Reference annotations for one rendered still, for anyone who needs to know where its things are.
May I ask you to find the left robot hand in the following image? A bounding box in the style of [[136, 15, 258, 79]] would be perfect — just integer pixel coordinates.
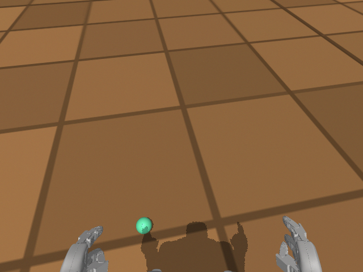
[[60, 226, 108, 272]]

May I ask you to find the right robot hand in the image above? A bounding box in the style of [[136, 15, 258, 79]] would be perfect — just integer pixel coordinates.
[[276, 216, 322, 272]]

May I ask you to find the ball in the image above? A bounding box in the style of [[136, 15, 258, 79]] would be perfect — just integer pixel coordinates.
[[136, 217, 152, 234]]

